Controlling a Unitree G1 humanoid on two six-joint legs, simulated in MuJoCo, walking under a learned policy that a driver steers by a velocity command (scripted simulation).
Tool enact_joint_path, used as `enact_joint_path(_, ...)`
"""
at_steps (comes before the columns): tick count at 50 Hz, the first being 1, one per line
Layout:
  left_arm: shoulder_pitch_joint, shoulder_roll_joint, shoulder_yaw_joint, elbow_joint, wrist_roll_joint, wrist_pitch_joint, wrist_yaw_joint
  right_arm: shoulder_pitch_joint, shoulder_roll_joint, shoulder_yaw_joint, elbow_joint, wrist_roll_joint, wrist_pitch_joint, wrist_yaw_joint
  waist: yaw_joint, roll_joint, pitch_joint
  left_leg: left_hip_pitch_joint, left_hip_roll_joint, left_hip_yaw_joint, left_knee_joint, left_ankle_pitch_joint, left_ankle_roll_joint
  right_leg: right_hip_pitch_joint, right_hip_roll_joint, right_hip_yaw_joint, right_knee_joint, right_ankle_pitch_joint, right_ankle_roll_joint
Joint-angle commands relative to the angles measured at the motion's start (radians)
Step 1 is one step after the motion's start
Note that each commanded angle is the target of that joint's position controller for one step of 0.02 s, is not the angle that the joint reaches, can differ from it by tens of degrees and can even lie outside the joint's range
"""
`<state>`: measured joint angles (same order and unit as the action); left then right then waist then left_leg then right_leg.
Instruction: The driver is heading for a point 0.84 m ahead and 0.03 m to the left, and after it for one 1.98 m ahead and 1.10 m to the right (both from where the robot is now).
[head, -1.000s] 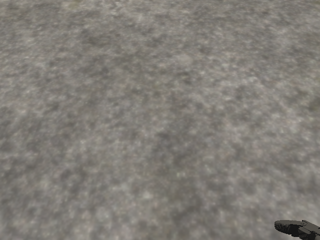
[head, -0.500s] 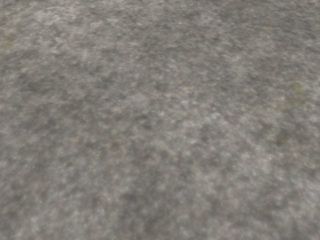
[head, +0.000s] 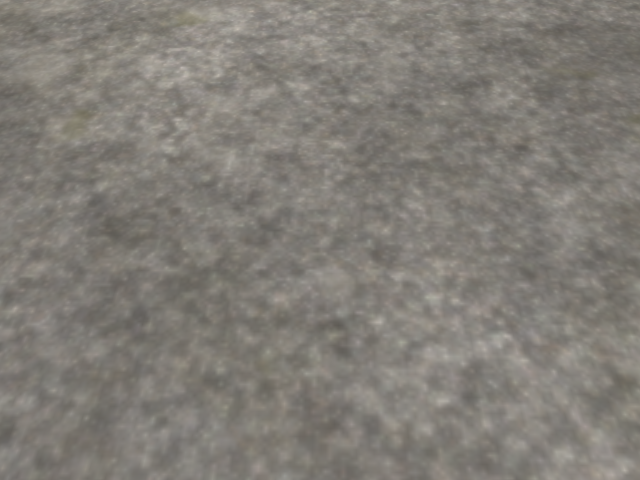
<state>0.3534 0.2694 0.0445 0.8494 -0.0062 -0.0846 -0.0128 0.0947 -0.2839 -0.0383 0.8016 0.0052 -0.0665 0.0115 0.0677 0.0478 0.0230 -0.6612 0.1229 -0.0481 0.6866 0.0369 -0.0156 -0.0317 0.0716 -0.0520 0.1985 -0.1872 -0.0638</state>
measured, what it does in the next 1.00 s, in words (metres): walks ahead: left foot, then right foot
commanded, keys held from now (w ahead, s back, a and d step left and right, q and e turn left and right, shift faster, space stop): w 0.80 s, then no key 0.20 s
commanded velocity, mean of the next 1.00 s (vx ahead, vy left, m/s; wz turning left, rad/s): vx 0.47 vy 0.00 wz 0.00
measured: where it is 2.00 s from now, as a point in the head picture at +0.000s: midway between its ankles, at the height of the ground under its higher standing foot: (359, 401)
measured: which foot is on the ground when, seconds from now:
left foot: up 0.00-0.16, down 0.18-0.72, up 0.74-1.00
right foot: down 0.00-0.20, up 0.22-0.70, down 0.72-1.00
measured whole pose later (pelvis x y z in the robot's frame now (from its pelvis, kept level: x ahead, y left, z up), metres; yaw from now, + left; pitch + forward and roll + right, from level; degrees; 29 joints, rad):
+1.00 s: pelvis +0.54 +0.00 +0.00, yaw +0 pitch +1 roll -1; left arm 0.27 0.25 0.04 0.89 0.01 -0.08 -0.02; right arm 0.13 -0.29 -0.05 0.87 0.00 -0.06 -0.01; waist 0.04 0.04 0.05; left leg -0.60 0.10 -0.04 0.82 -0.16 -0.02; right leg -0.16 0.06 -0.05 0.28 -0.14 -0.07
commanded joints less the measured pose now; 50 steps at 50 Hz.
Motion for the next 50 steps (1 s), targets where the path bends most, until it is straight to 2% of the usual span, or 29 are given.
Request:
enact_joint_path(1, 0.026, 0.178, 0.043, -0.026, -0.008, -0.003, 0.009, -0.119, -0.047, -0.004, -0.085, 0.007, -0.02, 0.013, 0.013, -0.099, 0.047, 0.04, -0.033, 0.033, -0.107, 0.073, 0.004, -0.035, -0.27, 0.117, -0.076, 0.198, -0.14)
enact_joint_path(3, 0.045, 0.181, 0.046, -0.007, -0.011, 0.009, 0.013, -0.157, -0.056, -0.005, -0.104, 0.011, -0.026, 0.024, 0.014, -0.104, 0.056, 0.018, -0.04, 0.025, -0.15, 0.03, 0.023, 0.04, -0.304, 0.128, -0.043, 0.224, -0.134)
enact_joint_path(6, 0.032, 0.195, 0.054, 0.007, -0.015, 0.025, 0.021, -0.13, -0.085, -0.015, -0.105, 0.01, -0.032, 0.037, -0.024, -0.123, 0.031, 0.076, -0.061, 0.034, -0.19, -0.078, 0.064, 0.121, -0.338, 0.138, 0.036, 0.356, -0.109)
enact_joint_path(7, 0.013, 0.204, 0.056, 0.005, -0.015, 0.03, 0.023, -0.07, -0.105, -0.025, -0.09, 0.009, -0.034, 0.036, -0.061, -0.135, -0.006, 0.171, -0.089, 0.06, -0.202, -0.106, 0.082, 0.125, -0.327, 0.125, 0.106, 0.5, -0.096)
enact_joint_path(8, -0.002, 0.193, 0.051, 0.002, -0.012, 0.036, 0.025, 0.06, -0.139, -0.046, -0.048, 0.007, -0.034, 0.03, -0.13, -0.124, -0.086, 0.353, -0.12, 0.09, -0.225, -0.095, 0.108, 0.094, -0.282, 0.087, 0.26, 0.621, -0.072)
enact_joint_path(9, 0.006, 0.156, 0.033, -0.013, 0.001, 0.038, 0.029, 0.234, -0.197, -0.069, -0.003, 0.0, -0.032, 0.02, -0.195, -0.078, -0.221, 0.641, -0.036, 0.003, -0.182, -0.075, 0.156, -0.057, -0.231, 0.05, 0.503, 0.499, -0.039)
enact_joint_path(10, 0.117, 0.048, -0.001, -0.04, 0.008, 0.018, 0.018, 0.339, -0.302, -0.095, 0.016, -0.013, -0.023, 0.013, -0.162, 0.157, -0.361, 1.033, 0.218, -0.447, -0.219, -0.219, 0.319, -0.479, -0.064, 0.009, 0.896, 0.054, 0.042)
enact_joint_path(11, 0.094, 0.076, 0.001, -0.026, -0.004, -0.005, 0.015, 0.349, -0.222, -0.073, 0.021, 0.004, -0.022, 0.017, -0.183, 0.191, -0.404, 1.071, 0.264, -0.689, -0.369, -0.355, 0.356, -0.637, -0.019, 0.151, 1.047, -0.399, 0.043)
enact_joint_path(12, 0.009, 0.159, 0.025, -0.05, -0.034, -0.021, 0.007, 0.274, -0.173, -0.056, 0.012, 0.008, -0.023, 0.016, -0.177, 0.125, -0.244, 0.951, 0.232, -0.555, -0.392, -0.409, 0.302, -0.731, -0.083, 0.173, 1.106, -0.351, 0.025)
enact_joint_path(13, -0.053, 0.163, 0.025, -0.066, -0.038, -0.028, 0.008, 0.2, -0.144, -0.047, -0.004, 0.005, -0.023, 0.014, -0.15, 0.063, -0.151, 0.81, 0.193, -0.426, -0.412, -0.364, 0.268, -0.726, -0.139, 0.14, 1.07, -0.256, 0.016)
enact_joint_path(14, -0.086, 0.154, 0.027, -0.071, -0.023, -0.026, 0.012, 0.142, -0.113, -0.038, -0.01, -0.001, -0.024, 0.017, -0.122, 0.02, -0.077, 0.676, 0.155, -0.336, -0.447, -0.285, 0.253, -0.694, -0.175, 0.122, 1.005, -0.182, 0.022)
enact_joint_path(15, -0.076, 0.147, 0.033, -0.067, -0.012, -0.016, 0.015, 0.109, -0.087, -0.029, -0.014, -0.011, -0.029, 0.018, -0.089, 0.037, -0.05, 0.586, 0.121, -0.271, -0.478, -0.215, 0.238, -0.631, -0.206, 0.129, 0.952, -0.127, 0.027)
enact_joint_path(17, -0.037, 0.105, 0.027, -0.053, -0.007, 0.006, 0.016, 0.097, -0.09, -0.031, -0.006, -0.012, -0.038, 0.02, -0.057, 0.049, -0.046, 0.5, 0.096, -0.2, -0.528, -0.125, 0.248, -0.559, -0.218, 0.12, 0.911, -0.08, 0.045)
enact_joint_path(19, -0.07, 0.094, 0.024, -0.069, 0.0, 0.018, 0.02, 0.115, -0.116, -0.038, 0.014, -0.008, -0.045, 0.014, -0.052, 0.029, -0.02, 0.476, 0.091, -0.143, -0.559, -0.047, 0.263, -0.588, -0.225, 0.111, 0.841, -0.019, 0.068)
enact_joint_path(25, -0.274, 0.055, 0.01, -0.124, 0.0, 0.004, 0.008, 0.202, -0.15, -0.041, 0.062, 0.004, -0.033, -0.009, -0.118, 0.004, 0.025, 0.521, 0.045, -0.019, -0.581, -0.004, 0.219, -0.592, -0.188, 0.068, 0.468, 0.28, 0.082)
enact_joint_path(30, -0.4, 0.064, 0.006, -0.175, -0.011, -0.007, -0.019, 0.288, -0.162, -0.046, 0.115, 0.013, -0.008, -0.014, -0.153, 0.003, 0.059, 0.684, 0.113, -0.036, -0.521, 0.012, 0.212, -0.629, -0.16, 0.07, 0.334, 0.246, 0.052)
enact_joint_path(33, -0.364, 0.094, 0.015, -0.176, -0.01, -0.013, -0.031, 0.276, -0.179, -0.055, 0.124, 0.015, 0.008, -0.021, -0.11, 0.024, 0.028, 0.759, 0.142, -0.042, -0.432, 0.176, 0.186, -0.555, -0.133, 0.056, 0.301, 0.133, 0.011)
enact_joint_path(34, -0.293, 0.116, 0.027, -0.158, -0.008, -0.014, -0.03, 0.255, -0.187, -0.057, 0.121, 0.015, 0.013, -0.023, -0.065, 0.034, -0.017, 0.757, 0.126, -0.025, -0.349, 0.335, 0.172, -0.442, -0.102, 0.027, 0.286, 0.114, -0.008)
enact_joint_path(35, -0.146, 0.156, 0.051, -0.111, -0.005, -0.013, -0.023, 0.243, -0.171, -0.05, 0.117, 0.011, 0.019, -0.023, 0.007, 0.017, -0.109, 0.712, 0.075, 0.014, -0.177, 0.434, 0.147, -0.235, -0.076, 0.003, 0.269, 0.137, -0.038)
enact_joint_path(36, 0.032, 0.219, 0.071, -0.072, 0.005, -0.01, -0.013, 0.251, -0.132, -0.032, 0.094, -0.006, 0.018, -0.025, 0.068, -0.064, -0.256, 0.523, 0.019, 0.052, 0.104, 0.231, 0.114, 0.075, -0.214, 0.152, 0.315, 0.172, -0.095)
enact_joint_path(37, 0.096, 0.303, 0.09, -0.049, 0.007, -0.003, -0.013, 0.378, -0.002, 0.007, 0.083, -0.009, -0.005, -0.013, 0.01, -0.328, -0.38, 0.104, -0.174, 0.068, 0.471, -0.381, 0.043, 0.427, -0.443, 0.629, 0.223, -0.026, -0.263)
enact_joint_path(38, 0.096, 0.2, 0.063, -0.054, -0.003, -0.002, -0.014, 0.331, -0.088, -0.011, 0.1, 0.009, -0.029, -0.005, 0.046, -0.267, -0.388, -0.022, -0.158, -0.072, 0.6, -0.614, 0.053, 0.433, -0.457, 0.768, 0.118, -0.152, -0.261)
enact_joint_path(39, 0.014, 0.165, 0.048, -0.066, -0.002, -0.004, -0.011, 0.237, -0.152, -0.029, 0.069, 0.038, -0.045, 0.001, 0.037, -0.211, -0.228, -0.094, -0.104, -0.067, 0.629, -0.548, 0.069, 0.306, -0.425, 0.625, 0.096, -0.143, -0.215)
enact_joint_path(40, -0.057, 0.146, 0.042, -0.079, 0.003, -0.004, -0.009, 0.178, -0.145, -0.027, 0.056, 0.039, -0.05, -0.002, 0.01, -0.135, -0.143, -0.074, -0.051, -0.037, 0.588, -0.456, 0.071, 0.166, -0.386, 0.506, 0.074, -0.058, -0.191)
enact_joint_path(41, -0.116, 0.121, 0.034, -0.086, 0.012, -0.007, -0.012, 0.148, -0.135, -0.031, 0.053, 0.022, -0.047, -0.008, -0.02, -0.097, -0.067, -0.035, -0.025, -0.021, 0.525, -0.402, 0.059, 0.033, -0.353, 0.412, 0.051, 0.134, -0.18)
enact_joint_path(43, -0.157, 0.096, 0.026, -0.083, 0.024, -0.015, -0.016, 0.198, -0.101, -0.033, 0.071, 0.007, -0.021, -0.015, -0.079, -0.113, -0.059, 0.101, -0.004, -0.022, 0.457, -0.373, 0.034, -0.096, -0.312, 0.282, 0.031, 0.456, -0.17)
enact_joint_path(45, -0.16, 0.107, 0.027, -0.062, 0.021, -0.023, -0.015, 0.223, -0.062, -0.026, 0.078, -0.001, 0.001, -0.022, -0.107, -0.111, -0.062, 0.149, -0.013, -0.002, 0.373, -0.351, 0.005, -0.156, -0.297, 0.188, 0.027, 0.664, -0.18)
enact_joint_path(48, -0.171, 0.133, 0.032, -0.039, 0.019, -0.011, 0.003, 0.153, -0.038, -0.015, 0.056, -0.014, 0.011, -0.024, -0.104, -0.124, -0.067, 0.19, -0.025, 0.022, 0.144, -0.191, -0.015, -0.188, -0.252, 0.08, 0.028, 0.729, -0.158)
enact_joint_path(50, -0.142, 0.144, 0.032, -0.017, 0.018, -0.001, 0.01, 0.088, -0.038, -0.012, 0.046, -0.011, 0.01, -0.019, -0.071, -0.129, -0.083, 0.237, -0.049, 0.037, 0.017, -0.059, -0.014, -0.172, -0.236, 0.053, 0.03, 0.69, -0.139)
